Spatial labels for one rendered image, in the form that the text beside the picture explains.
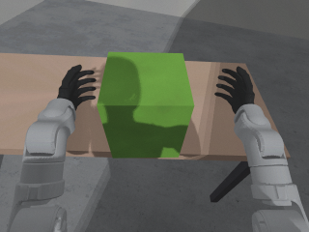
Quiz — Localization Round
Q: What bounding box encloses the carton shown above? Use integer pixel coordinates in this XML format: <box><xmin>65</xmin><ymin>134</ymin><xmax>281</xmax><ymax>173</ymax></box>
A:
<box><xmin>97</xmin><ymin>51</ymin><xmax>195</xmax><ymax>159</ymax></box>

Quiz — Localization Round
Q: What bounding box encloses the table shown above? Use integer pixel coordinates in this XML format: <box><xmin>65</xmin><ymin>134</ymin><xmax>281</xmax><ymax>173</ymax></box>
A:
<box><xmin>0</xmin><ymin>52</ymin><xmax>291</xmax><ymax>203</ymax></box>

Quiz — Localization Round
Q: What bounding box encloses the right robot forearm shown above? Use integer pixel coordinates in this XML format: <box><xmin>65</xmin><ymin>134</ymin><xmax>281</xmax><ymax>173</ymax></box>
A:
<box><xmin>234</xmin><ymin>103</ymin><xmax>309</xmax><ymax>228</ymax></box>

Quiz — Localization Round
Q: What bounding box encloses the robot right upper arm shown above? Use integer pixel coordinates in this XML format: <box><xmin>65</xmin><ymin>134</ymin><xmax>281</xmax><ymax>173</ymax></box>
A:
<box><xmin>251</xmin><ymin>210</ymin><xmax>309</xmax><ymax>232</ymax></box>

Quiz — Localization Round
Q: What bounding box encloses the right robot hand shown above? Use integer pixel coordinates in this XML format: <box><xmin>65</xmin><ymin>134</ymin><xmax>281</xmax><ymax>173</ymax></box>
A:
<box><xmin>214</xmin><ymin>66</ymin><xmax>255</xmax><ymax>114</ymax></box>

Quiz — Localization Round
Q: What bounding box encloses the left robot forearm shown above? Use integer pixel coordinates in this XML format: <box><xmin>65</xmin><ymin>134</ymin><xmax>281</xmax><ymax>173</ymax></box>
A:
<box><xmin>6</xmin><ymin>98</ymin><xmax>76</xmax><ymax>232</ymax></box>

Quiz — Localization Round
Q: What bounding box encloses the robot left upper arm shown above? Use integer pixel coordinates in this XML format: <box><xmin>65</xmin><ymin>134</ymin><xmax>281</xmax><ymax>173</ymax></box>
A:
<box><xmin>10</xmin><ymin>206</ymin><xmax>68</xmax><ymax>232</ymax></box>

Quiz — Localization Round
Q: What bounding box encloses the left robot hand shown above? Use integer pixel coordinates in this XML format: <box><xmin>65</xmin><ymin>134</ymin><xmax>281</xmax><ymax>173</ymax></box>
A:
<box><xmin>57</xmin><ymin>65</ymin><xmax>97</xmax><ymax>110</ymax></box>

